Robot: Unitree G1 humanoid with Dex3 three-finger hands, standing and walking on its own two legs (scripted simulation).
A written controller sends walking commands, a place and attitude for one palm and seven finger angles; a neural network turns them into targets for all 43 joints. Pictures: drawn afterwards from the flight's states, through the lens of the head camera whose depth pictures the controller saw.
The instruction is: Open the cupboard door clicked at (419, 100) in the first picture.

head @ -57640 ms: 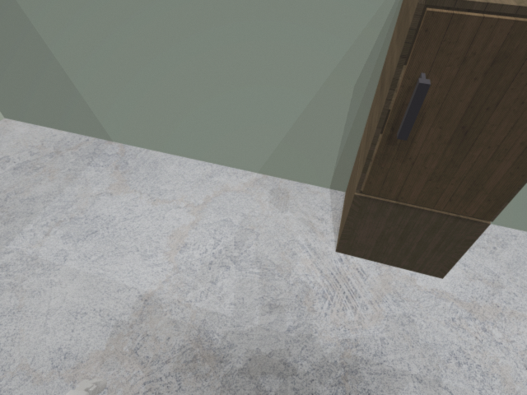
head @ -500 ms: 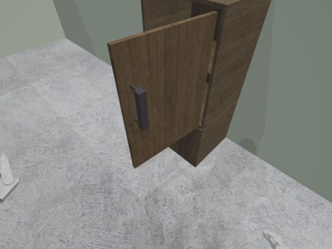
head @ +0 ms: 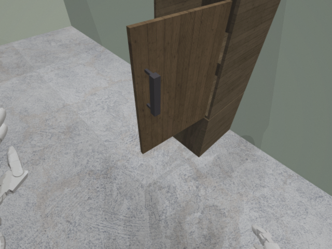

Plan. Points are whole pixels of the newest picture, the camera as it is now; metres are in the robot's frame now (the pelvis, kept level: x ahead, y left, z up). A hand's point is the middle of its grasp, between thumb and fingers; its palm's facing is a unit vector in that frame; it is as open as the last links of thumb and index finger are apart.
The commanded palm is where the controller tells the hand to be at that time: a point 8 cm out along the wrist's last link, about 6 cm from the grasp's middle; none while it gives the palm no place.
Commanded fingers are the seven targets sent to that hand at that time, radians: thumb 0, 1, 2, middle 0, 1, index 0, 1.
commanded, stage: stop stepping back and stand still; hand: left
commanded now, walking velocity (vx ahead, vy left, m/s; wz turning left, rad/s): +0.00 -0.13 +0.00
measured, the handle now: (151, 92) +0.60 +0.09 +0.03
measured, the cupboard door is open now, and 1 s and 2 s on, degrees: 84 84 84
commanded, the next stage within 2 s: let the arm hang, fingers relaxed in 0.10 s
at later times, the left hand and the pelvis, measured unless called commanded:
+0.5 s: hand out of the picture +0.06 +0.17 -0.16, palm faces +0.12 -0.98 -0.16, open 7.1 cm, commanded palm none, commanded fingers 0.00 0.90 0.90 -0.20 -0.30 -0.20 -0.30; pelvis -0.02 +0.00 +0.00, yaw +3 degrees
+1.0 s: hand out of the picture -0.06 +0.20 -0.16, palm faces +0.08 -0.97 -0.23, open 7.4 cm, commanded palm none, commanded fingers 0.00 0.90 0.90 -0.20 -0.30 -0.20 -0.30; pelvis -0.05 +0.02 +0.01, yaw +2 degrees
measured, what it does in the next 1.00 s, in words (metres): shifts its weight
